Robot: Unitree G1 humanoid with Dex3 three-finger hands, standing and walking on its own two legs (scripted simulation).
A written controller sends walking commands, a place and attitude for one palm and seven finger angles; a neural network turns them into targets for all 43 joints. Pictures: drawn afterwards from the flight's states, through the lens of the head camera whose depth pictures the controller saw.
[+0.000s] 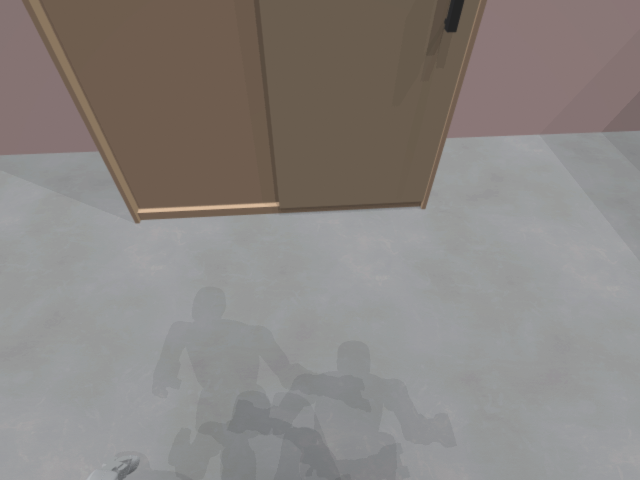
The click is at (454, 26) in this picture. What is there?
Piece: wardrobe's sliding door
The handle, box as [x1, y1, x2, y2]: [444, 0, 463, 31]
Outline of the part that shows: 463,0 451,0 447,18 444,21 444,28 446,31 456,30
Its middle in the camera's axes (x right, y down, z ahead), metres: +0.38 -0.73 +1.05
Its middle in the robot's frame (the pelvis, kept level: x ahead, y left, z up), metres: +1.32 -0.31 +0.17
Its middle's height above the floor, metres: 0.94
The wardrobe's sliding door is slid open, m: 0.00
